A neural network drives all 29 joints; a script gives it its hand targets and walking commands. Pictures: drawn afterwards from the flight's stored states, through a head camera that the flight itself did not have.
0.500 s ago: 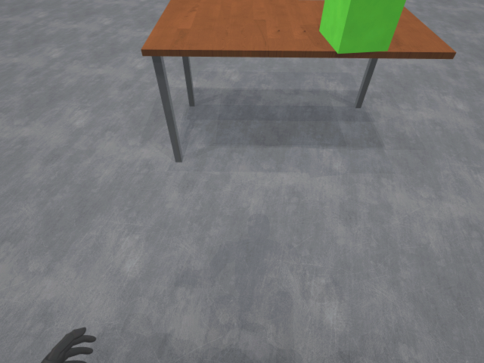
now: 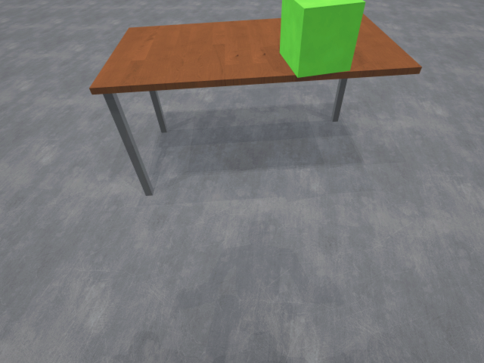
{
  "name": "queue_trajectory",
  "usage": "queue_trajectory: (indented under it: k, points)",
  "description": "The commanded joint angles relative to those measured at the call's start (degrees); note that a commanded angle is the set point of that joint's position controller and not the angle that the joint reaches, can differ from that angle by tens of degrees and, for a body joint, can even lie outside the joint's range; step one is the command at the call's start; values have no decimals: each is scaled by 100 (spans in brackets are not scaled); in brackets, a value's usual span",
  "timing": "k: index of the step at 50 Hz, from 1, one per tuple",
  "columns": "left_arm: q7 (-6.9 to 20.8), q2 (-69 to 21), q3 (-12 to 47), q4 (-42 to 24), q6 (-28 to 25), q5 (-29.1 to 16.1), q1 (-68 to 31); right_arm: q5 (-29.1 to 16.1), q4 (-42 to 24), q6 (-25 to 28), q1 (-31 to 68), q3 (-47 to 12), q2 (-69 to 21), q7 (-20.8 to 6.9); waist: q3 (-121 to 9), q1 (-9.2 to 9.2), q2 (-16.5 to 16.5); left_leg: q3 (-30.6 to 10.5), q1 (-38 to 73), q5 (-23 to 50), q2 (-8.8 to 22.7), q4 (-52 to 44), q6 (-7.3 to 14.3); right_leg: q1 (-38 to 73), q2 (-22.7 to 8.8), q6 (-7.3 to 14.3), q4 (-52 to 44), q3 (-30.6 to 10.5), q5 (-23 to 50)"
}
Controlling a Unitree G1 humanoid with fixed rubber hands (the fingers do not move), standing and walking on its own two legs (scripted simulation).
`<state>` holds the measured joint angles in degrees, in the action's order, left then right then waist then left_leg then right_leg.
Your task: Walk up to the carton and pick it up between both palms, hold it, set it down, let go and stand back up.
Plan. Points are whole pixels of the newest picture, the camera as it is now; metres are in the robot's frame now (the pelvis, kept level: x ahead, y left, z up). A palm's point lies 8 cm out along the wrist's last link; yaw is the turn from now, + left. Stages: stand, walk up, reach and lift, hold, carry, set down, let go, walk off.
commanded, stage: walk up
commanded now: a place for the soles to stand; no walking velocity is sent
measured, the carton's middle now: (316, 30) +1.31 -0.27 +0.04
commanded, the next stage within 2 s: none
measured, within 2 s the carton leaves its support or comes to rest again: neither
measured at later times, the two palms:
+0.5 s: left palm (100, 296) +0.29 +0.31 -0.09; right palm (458, 327) +0.22 -0.35 -0.07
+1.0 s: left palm (158, 234) +0.41 +0.21 -0.06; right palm (467, 244) +0.39 -0.45 -0.08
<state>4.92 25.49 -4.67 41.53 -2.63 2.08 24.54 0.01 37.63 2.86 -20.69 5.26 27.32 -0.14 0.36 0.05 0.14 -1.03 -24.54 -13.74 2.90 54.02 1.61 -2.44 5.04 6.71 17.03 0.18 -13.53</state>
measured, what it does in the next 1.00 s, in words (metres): walks ahead: left foot, then right foot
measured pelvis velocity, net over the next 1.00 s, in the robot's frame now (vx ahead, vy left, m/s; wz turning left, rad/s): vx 0.35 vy -0.11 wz -0.07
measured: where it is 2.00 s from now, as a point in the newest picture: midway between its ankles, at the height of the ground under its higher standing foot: (292, 298)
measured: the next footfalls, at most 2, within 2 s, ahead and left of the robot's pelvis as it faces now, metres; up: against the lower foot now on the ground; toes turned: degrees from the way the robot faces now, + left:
left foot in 0.22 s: +0.21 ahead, +0.15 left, +0.00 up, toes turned +2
right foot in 0.62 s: +0.36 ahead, -0.16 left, +0.00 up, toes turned -4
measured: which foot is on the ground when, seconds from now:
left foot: up 0.00-0.20, down 0.22-0.62, up 0.64-1.00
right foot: down 0.00-0.22, up 0.24-0.60, down 0.62-1.00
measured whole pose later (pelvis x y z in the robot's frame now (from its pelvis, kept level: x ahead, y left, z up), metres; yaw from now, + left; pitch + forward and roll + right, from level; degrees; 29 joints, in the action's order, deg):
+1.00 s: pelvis +0.35 -0.11 +0.00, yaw -4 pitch -1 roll +4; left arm 4.3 25.5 -4.6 39.2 -2.2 2.1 24.6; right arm 0.0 37.9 3.0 -21.9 3.6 27.3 1.0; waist 2.1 0.1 -1.1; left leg -1.2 -22.7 -14.9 0.9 57.8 1.9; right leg -7.3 2.1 5.2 22.2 0.2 -14.0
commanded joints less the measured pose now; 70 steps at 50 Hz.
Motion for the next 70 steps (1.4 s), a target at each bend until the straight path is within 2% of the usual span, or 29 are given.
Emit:
queue_trajectory:
  k: [1, 5, 9, 10, 11, 12, 13, 17, 19, 26, 29, 30, 31, 32, 33, 34, 36, 41, 45, 47, 54, 58, 60, 61, 62, 63, 64, 67, 70]
  points:
    - [-152, 1071, -470, -436, 14, -37, 263, 48, -176, 105, 787, 122, 938, 71, 442, -650, -366, 86, -1752, -429, -146, -854, -99, 1347, -1367, -293, -155, -1239, 2262]
    - [-159, 1113, -403, -464, 24, -39, 241, 78, -270, 167, 1099, 81, 870, 136, 710, -638, -470, 570, -1296, -256, -226, -1759, 4, 1024, -1235, -370, -6, -1007, 3200]
    - [-176, 985, -285, -667, -4, -68, -239, 168, 202, 265, -270, 201, 823, 265, 35, 160, -421, 759, 1686, 499, -589, -2831, 332, -532, -828, -413, 1953, -332, 3877]
    - [-178, 806, -201, -777, -6, -79, -187, 225, 444, 286, -990, 367, 1065, 307, -421, 535, -203, 314, 3134, 623, -266, -2679, 590, -1605, -677, -509, 2950, -241, 3398]
    - [-195, 589, -138, -935, 3, -131, -292, 256, 479, 304, -1556, 477, 1461, 332, -643, 851, 511, -1271, 4010, -89, 804, -2783, 1092, -2874, -323, -695, 4517, -238, 1027]
    - [-173, 493, -149, -952, 0, -148, -211, 247, 382, 314, -1502, 529, 1633, 355, -907, 680, 926, -3594, 4169, -618, 2301, -3043, 1595, -3893, 21, -826, 5646, -617, -1939]
    - [-197, 1225, -268, -937, 63, -131, -419, -9, 295, 310, -976, 538, 1888, 356, -307, 589, -122, -4219, 3048, -2230, 2558, -3819, 1934, -4076, -255, -690, 5874, -1224, -1597]
    - [122, 1103, -331, -493, 141, 0, -211, -17, 153, 445, 144, 217, 1365, 292, 724, -158, -64, -1502, 899, -1425, 1117, -4094, 937, -3119, -727, -573, 4966, -791, -425]
    - [191, 981, -369, -567, 183, 7, -308, 52, -1, 502, 89, 236, 1354, 245, 725, -165, 479, -910, 686, -841, 896, -4060, 972, -2960, -832, -655, 4279, -436, -339]
    - [231, 1000, -401, -744, 183, 77, -1418, 81, -16, 511, -454, 411, 1711, 160, 187, 248, 552, -1012, 1368, -1060, 1297, -3471, 1044, -3040, -1111, -561, 2626, -197, -65]
    - [215, 919, -412, -588, 75, 50, -1067, 137, -74, 482, -81, 366, 1668, 182, 85, -76, 626, -660, 911, -156, 1315, -2967, 934, -2113, -994, -499, 1962, 11, -140]
    - [203, 959, -495, -416, 1, 47, -531, 114, -94, 469, -1, 338, 1506, 190, -376, -425, 440, -474, 805, 462, 1173, -2332, 754, -1198, -937, -402, 1450, -6, 110]
    - [100, 1217, -570, -174, -67, 84, 153, 113, -41, 434, -309, 227, 1150, 202, -949, -687, -515, -84, 601, 857, 669, -583, 537, -125, -788, -413, 1071, -239, -142]
    - [6, 1522, -710, -134, -112, 147, 384, 69, 19, 396, -760, 46, 547, 186, -1088, -759, -1619, -62, -467, -929, 0, 326, 290, 658, -1475, -453, 899, -1254, -740]
    - [-78, 1866, -719, -402, -93, 116, 22, -23, -44, 338, -776, -25, 528, 200, -980, -593, -2207, -45, -1562, -1854, -680, 1004, 131, 638, -2381, -122, -21, -3268, -2146]
    - [-56, 1777, -703, -529, -31, 1, -232, -31, 81, 219, -546, 156, 1160, 248, -528, -545, -1378, -390, -1603, -1540, -409, 1594, 130, -2, -2466, -174, -638, -3580, -3508]
    - [-111, 1532, -585, -570, -55, -41, -456, -117, 233, 163, -438, 109, 1163, 206, 335, -350, -607, -680, -1402, -673, -197, 1298, 55, -571, -1967, -759, -451, -2568, -1881]
    - [-165, 951, -444, -508, -50, -90, 95, -39, 434, 116, -740, 74, 835, 122, 206, -334, -943, -329, -670, -80, -261, 607, -108, -243, -1245, -792, 51, -828, 2118]
    - [-194, 971, -447, -602, -7, -134, 331, -59, 264, 63, -552, 133, 884, 152, 46, -409, -628, -440, -986, -3, -330, 424, -147, 471, -1300, -816, 148, -765, 2543]
    - [-178, 974, -380, -651, 20, -120, 124, -57, 93, 56, -160, 97, 937, 147, 393, -451, -531, -323, -1082, -197, -299, 177, -185, 206, -1309, -332, -43, -800, 1784]
    - [-199, 957, -377, -622, 106, -51, 345, -9, -153, 109, 410, 36, 892, 183, 632, -665, -403, -10, -1341, -685, -253, -884, -107, 895, -1381, -33, 192, -946, 2756]
    - [-190, 1075, -387, -808, 141, -4, -169, -27, -122, 214, 175, 4, 790, 227, 459, -343, -626, 407, -173, -587, -197, -1870, 28, 287, -1410, 226, 632, -716, 3155]
    - [-185, 1017, -339, -928, 133, -36, -613, 75, 305, 293, -914, 127, 863, 341, 36, 309, -420, 579, 1643, 648, -433, -2918, 266, -530, -914, -21, 2120, -142, 3194]
    - [-167, 786, -270, -974, 139, -17, -563, 120, 474, 325, -1600, 346, 1136, 402, -357, 636, 116, -125, 2803, 626, -204, -2841, 415, -1419, -719, -164, 3329, -51, 2295]
    - [-168, 506, -217, -1003, 148, 10, -205, 121, 486, 337, -1737, 415, 1485, 423, -529, 493, 848, -2106, 3662, 433, 995, -3026, 799, -2728, -326, -387, 4232, -29, -482]
    - [-171, 649, -224, -1020, 200, -6, -250, 66, 274, 324, -1503, 496, 1785, 439, -521, 370, 783, -3840, 3529, -124, 2001, -3272, 1266, -3565, -146, -575, 5006, -558, -1775]
    - [-167, 1234, -360, -916, 255, 10, -394, -83, 266, 312, -1040, 450, 1837, 434, -121, 283, 71, -4305, 2575, -1459, 2188, -3696, 1645, -3650, -406, -514, 5284, -886, -1732]
    - [-7, 1092, -387, -775, 315, 56, -629, -14, 143, 357, -479, 210, 1366, 406, 1072, -92, -149, -2500, 1182, -1644, 1285, -3807, 1151, -3587, -790, -512, 4960, -845, -998]
    - [59, 929, -431, -771, 417, 72, -594, 23, 146, 436, -639, 214, 1407, 334, 482, -37, 387, -1686, 1307, 64, 832, -3517, 898, -3235, -843, -595, 4519, -544, -636]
